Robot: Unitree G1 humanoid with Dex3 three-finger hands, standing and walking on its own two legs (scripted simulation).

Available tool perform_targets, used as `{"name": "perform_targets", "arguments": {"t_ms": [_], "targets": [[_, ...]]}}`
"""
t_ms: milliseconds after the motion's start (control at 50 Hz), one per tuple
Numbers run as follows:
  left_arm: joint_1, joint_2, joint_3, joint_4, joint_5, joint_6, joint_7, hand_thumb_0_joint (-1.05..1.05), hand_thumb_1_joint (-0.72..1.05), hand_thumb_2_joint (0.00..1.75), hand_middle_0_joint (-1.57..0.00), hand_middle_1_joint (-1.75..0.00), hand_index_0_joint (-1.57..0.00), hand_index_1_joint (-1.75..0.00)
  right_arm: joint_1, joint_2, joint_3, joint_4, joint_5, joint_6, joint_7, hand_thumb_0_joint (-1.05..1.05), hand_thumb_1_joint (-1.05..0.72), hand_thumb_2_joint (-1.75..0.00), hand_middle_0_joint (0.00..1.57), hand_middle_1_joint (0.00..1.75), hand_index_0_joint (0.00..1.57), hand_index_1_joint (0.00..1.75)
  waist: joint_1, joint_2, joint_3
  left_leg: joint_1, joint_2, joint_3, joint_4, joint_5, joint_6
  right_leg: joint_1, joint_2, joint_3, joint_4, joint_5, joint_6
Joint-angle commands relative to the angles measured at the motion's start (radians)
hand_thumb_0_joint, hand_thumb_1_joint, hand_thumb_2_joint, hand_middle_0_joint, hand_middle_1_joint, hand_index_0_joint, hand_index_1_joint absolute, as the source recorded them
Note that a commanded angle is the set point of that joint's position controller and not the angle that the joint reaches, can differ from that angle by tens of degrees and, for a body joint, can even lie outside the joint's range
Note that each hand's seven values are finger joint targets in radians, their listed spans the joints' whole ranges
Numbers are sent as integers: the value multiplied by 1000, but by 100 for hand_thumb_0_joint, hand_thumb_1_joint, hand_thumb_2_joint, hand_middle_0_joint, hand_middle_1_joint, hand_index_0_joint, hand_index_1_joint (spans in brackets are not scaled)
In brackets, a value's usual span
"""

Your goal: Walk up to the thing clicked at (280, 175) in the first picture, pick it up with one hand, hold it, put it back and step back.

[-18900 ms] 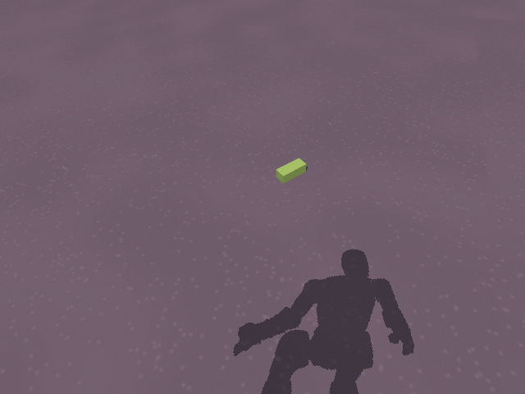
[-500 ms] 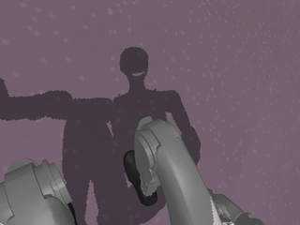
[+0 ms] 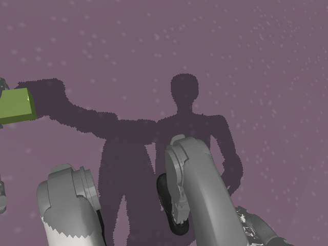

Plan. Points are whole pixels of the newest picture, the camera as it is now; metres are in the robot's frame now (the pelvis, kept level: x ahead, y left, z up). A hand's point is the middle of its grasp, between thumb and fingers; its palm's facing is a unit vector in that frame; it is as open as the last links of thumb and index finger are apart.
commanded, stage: settle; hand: left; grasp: from above
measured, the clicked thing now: out of the picture +0.46 +0.34 -0.21
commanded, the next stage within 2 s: lift in 0.28 s
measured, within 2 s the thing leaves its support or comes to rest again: neither
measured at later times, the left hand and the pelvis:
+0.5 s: hand out of the picture +0.45 +0.34 -0.12, palm faces -0.45 -0.05 -0.89, open 9.5 cm; pelvis -0.01 -0.01 +0.02, yaw +3 degrees
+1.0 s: hand out of the picture +0.38 +0.34 +0.01, palm faces -0.45 -0.09 -0.89, open 9.5 cm; pelvis -0.01 +0.00 +0.11, yaw +7 degrees
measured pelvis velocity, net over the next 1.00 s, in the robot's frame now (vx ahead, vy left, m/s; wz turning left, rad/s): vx -0.01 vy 0.00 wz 0.12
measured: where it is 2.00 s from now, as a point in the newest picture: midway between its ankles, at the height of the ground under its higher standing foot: (138, 230)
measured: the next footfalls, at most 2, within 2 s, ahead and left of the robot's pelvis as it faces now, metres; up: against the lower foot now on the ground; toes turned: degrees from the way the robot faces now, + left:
none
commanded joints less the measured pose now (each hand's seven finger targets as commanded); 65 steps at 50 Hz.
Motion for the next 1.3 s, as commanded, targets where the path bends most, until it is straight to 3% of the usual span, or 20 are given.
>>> {"name": "perform_targets", "arguments": {"t_ms": [0,240,340,400,420,540,560,620,640,680,780,860,900,940,980,1020,1060,1100,1160,1280], "targets": [[-303,208,29,-176,-29,-6,-11,0,69,64,-105,-58,-106,-57,220,-287,-115,-16,19,32,-28,0,-91,-90,20,30,20,30,-36,396,-668,547,4,113,-273,196,15,292,28,-93,-222,249,-98],[-357,233,44,-256,-17,-41,-67,0,63,69,-100,-62,-101,-61,231,-263,-131,-29,36,97,-85,0,-91,-90,20,30,20,30,-11,384,-708,554,-8,142,-314,149,21,295,21,-67,-271,176,-106],[-342,237,48,-264,-25,-35,-80,0,64,64,-102,-66,-105,-64,242,-257,-141,-26,42,112,-103,0,-94,-92,20,30,20,30,1,375,-737,578,-9,156,-321,177,24,311,15,-54,-287,204,-104],[-321,225,49,-279,-39,-21,-94,0,53,62,-90,-56,-92,-54,254,-251,-154,-23,50,118,-107,0,-89,-89,20,30,20,30,15,390,-758,604,-12,158,-355,182,21,323,11,-52,-293,208,-105],[-315,226,53,-289,-47,-16,-101,0,56,56,-94,-63,-97,-59,257,-247,-158,-19,54,122,-107,0,-94,-91,20,30,20,30,25,389,-760,614,-10,158,-364,180,21,321,10,-50,-297,207,-105],[-285,223,69,-409,-99,8,-165,0,64,65,-98,-64,-101,-61,263,-232,-189,-21,78,143,-115,0,-92,-91,20,30,20,30,57,402,-859,674,-13,175,-413,213,29,385,0,-26,-333,236,-101],[-247,195,59,-396,-109,11,-177,0,64,62,-97,-63,-101,-60,268,-227,-194,-21,80,147,-116,0,-92,-91,20,30,20,30,55,373,-848,678,-13,177,-413,221,32,395,0,-22,-345,243,-99],[-219,202,74,-452,-114,5,-200,0,61,62,-95,-63,-98,-59,264,-221,-209,-22,89,158,-122,0,-92,-91,20,30,20,30,69,345,-821,665,-18,178,-438,205,34,393,-3,-13,-372,221,-104],[-235,203,76,-502,-125,0,-205,0,60,63,-95,-63,-98,-60,263,-211,-214,-27,93,161,-124,0,-92,-91,20,30,20,30,80,354,-861,690,-14,181,-454,191,36,409,-3,-5,-383,212,-101],[-188,151,60,-506,-137,-2,-218,0,63,66,-98,-63,-101,-60,254,-208,-229,-28,100,163,-128,0,-92,-91,20,30,20,30,84,354,-817,706,-15,173,-493,159,31,388,-8,-2,-400,183,-105],[-133,131,52,-583,-162,-7,-241,0,61,66,-95,-65,-98,-62,248,-182,-240,-43,117,171,-139,0,-92,-91,20,30,20,30,100,290,-877,750,-11,173,-553,151,46,478,-4,15,-460,201,-93],[-70,108,53,-631,-186,2,-255,0,64,70,-96,-68,-99,-65,223,-181,-254,-50,135,174,-157,0,-91,-90,20,30,20,30,125,303,-841,830,1,130,-656,108,37,473,-6,8,-485,178,-91],[-63,65,27,-694,-206,4,-265,0,64,67,-95,-69,-98,-65,211,-168,-255,-61,142,174,-162,0,-91,-90,20,30,20,30,113,295,-830,843,1,134,-691,89,41,516,-7,14,-526,174,-87],[-26,84,48,-740,-215,16,-265,0,62,67,-93,-69,-97,-66,208,-162,-257,-67,148,176,-171,0,-91,-90,20,30,20,30,140,288,-875,895,1,146,-721,125,40,578,-7,22,-560,196,-85],[16,59,39,-780,-223,26,-271,0,63,69,-94,-70,-97,-67,196,-157,-264,-73,155,176,-179,0,-91,-90,20,30,20,30,146,279,-887,951,3,141,-757,153,38,614,-8,24,-590,212,-84],[57,37,30,-793,-235,37,-278,0,63,69,-95,-68,-97,-65,181,-148,-265,-66,160,177,-189,0,-91,-90,20,30,20,30,142,256,-833,971,5,145,-792,158,38,644,-10,28,-636,213,-80],[78,55,48,-824,-240,45,-282,0,63,67,-95,-67,-98,-64,168,-144,-266,-67,164,177,-198,0,-91,-90,20,30,20,30,153,255,-842,1027,7,142,-826,175,37,682,-11,35,-667,223,-79],[93,19,23,-869,-246,52,-290,0,62,67,-94,-67,-97,-64,158,-134,-264,-73,166,176,-206,0,-90,-90,20,30,20,30,150,256,-834,1069,10,138,-877,164,37,730,-11,38,-709,221,-77],[161,15,33,-891,-255,70,-287,0,62,66,-93,-67,-96,-64,139,-122,-259,-80,177,177,-219,0,-90,-90,20,30,20,30,169,229,-809,1121,11,151,-955,154,36,833,-7,45,-793,214,-75],[290,-63,-15,-935,-270,99,-304,0,65,63,-96,-65,-99,-61,104,-95,-253,-76,190,162,-250,0,-90,-90,20,30,20,30,178,189,-698,1228,13,169,-1104,122,34,985,-2,65,-960,188,-73]]}}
